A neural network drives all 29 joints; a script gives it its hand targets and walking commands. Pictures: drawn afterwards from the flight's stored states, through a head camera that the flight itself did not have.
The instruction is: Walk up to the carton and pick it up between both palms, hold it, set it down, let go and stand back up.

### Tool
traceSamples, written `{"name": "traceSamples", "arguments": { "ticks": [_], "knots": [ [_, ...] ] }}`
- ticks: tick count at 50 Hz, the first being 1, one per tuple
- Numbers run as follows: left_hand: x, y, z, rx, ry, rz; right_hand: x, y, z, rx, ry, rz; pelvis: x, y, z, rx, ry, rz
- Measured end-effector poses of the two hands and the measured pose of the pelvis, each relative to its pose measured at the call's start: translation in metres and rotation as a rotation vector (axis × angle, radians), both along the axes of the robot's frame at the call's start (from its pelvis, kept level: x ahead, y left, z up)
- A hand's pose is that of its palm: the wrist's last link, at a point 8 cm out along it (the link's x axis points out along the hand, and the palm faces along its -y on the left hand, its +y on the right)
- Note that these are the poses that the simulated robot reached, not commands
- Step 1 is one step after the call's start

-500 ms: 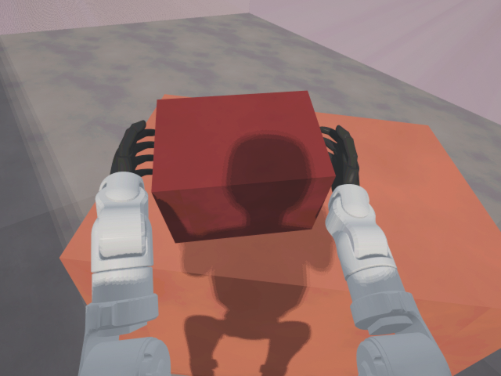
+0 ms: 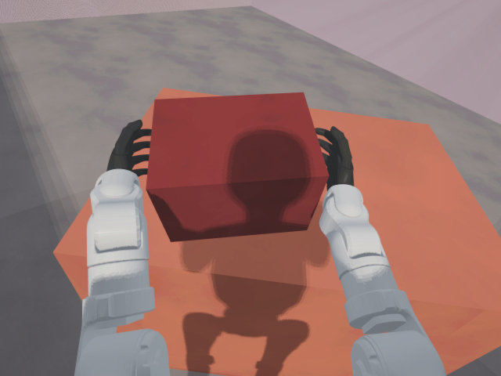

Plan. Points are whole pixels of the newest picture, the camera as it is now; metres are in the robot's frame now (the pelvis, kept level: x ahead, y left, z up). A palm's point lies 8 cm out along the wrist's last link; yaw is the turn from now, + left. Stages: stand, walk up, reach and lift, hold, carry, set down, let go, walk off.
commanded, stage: hold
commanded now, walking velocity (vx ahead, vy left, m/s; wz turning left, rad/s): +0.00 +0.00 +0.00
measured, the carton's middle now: (235, 168) +0.40 +0.00 +0.14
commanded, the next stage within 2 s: set down in 0.84 s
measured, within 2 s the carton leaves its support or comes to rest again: neither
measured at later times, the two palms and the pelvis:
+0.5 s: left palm (118, 174) +0.35 +0.17 +0.17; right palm (335, 183) +0.35 -0.15 +0.17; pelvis +0.00 +0.01 +0.00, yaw +0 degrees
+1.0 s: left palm (120, 175) +0.35 +0.17 +0.17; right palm (338, 183) +0.34 -0.15 +0.17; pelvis +0.00 +0.00 +0.00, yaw -1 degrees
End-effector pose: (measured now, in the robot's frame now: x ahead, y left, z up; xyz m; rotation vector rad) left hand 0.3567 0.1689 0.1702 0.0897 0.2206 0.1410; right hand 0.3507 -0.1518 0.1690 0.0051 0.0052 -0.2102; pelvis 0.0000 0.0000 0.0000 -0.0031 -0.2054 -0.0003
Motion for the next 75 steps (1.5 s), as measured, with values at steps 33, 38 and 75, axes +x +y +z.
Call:
{"name": "traceSamples", "arguments": {
  "ticks": [33, 38, 75],
  "knots": [
    [-0.007, 0.002, 0.004, 0.008, -0.022, 0.001, -0.006, 0.002, 0.000, 0.015, -0.016, -0.002, 0.002, 0.007, 0.000, -0.004, -0.017, -0.002],
    [-0.007, -0.001, 0.004, 0.007, -0.014, 0.000, -0.007, -0.001, 0.000, 0.010, -0.008, -0.003, 0.000, 0.006, -0.001, -0.003, -0.020, -0.006],
    [0.027, 0.001, -0.051, 0.018, -0.013, -0.034, 0.024, 0.001, -0.040, -0.008, -0.058, -0.016, 0.033, 0.006, 0.000, -0.004, 0.060, -0.005]
  ]
}}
